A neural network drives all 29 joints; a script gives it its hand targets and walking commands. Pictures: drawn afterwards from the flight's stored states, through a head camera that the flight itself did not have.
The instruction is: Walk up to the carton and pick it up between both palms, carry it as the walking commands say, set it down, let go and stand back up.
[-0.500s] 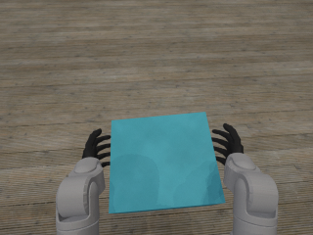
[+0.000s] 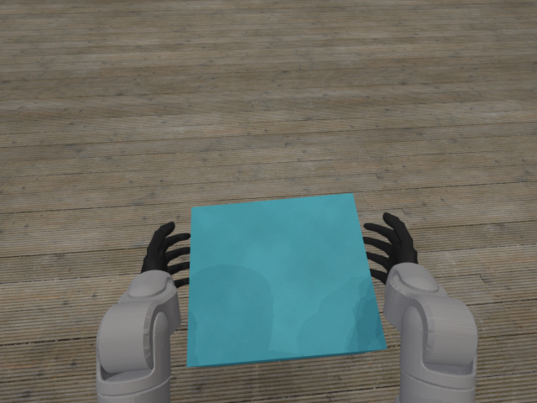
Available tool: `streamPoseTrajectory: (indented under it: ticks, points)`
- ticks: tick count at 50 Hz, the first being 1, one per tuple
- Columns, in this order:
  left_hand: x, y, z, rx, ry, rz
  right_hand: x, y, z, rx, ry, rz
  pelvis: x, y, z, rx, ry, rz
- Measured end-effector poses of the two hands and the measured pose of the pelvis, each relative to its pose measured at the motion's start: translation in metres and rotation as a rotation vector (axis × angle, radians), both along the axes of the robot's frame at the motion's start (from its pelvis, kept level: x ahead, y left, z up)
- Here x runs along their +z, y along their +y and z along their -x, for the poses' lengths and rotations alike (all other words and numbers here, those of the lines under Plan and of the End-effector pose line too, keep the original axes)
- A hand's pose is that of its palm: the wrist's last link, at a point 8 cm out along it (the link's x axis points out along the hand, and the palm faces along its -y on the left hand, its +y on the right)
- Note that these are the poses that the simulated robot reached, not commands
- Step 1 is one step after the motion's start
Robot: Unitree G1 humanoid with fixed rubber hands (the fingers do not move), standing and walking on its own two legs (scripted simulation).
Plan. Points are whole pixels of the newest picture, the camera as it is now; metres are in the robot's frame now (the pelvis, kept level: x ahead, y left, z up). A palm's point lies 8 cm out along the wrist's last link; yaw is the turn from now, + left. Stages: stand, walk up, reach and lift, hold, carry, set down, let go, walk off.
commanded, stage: carry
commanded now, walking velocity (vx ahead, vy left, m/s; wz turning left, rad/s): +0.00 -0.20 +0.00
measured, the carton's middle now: (279, 285) +0.29 +0.00 +0.01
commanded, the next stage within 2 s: none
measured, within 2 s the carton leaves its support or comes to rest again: neither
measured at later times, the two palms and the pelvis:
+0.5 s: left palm (224, 303) +0.23 +0.07 +0.09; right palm (476, 297) +0.23 -0.24 +0.10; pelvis -0.03 -0.08 +0.00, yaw -1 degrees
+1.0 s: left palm (294, 330) +0.20 -0.02 +0.09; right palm out of the picture +0.20 -0.32 +0.10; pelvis -0.06 -0.17 +0.00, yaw -1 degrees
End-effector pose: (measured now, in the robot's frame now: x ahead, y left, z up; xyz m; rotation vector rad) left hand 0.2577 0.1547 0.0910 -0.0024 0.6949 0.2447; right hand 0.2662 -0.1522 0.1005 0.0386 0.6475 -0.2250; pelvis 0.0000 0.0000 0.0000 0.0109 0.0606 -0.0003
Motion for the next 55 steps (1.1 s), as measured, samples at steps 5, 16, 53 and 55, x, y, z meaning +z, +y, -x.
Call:
streamPoseTrajectory:
  ticks: [5, 16, 53, 55]
  points:
    - [-0.001, -0.012, 0.01, 0.007, -0.008, 0.012, 0.002, -0.012, 0.008, 0.007, -0.008, 0.011, -0.002, -0.014, 0.008, 0.011, -0.007, 0.004]
    - [-0.005, -0.027, 0.029, 0.023, 0.001, 0.033, 0.005, -0.026, 0.023, 0.022, -0.001, 0.035, -0.002, -0.036, 0.024, 0.008, -0.014, 0.051]
    - [0.0, -0.183, 0.065, -0.02, -0.001, 0.004, 0.001, -0.183, 0.071, -0.019, 0.001, 0.006, 0.001, -0.178, 0.068, -0.02, 0.0, 0.006]
    - [0.0, -0.189, 0.068, -0.019, -0.005, 0.006, 0.002, -0.189, 0.074, -0.019, -0.003, 0.008, 0.001, -0.184, 0.071, -0.018, -0.003, 0.003]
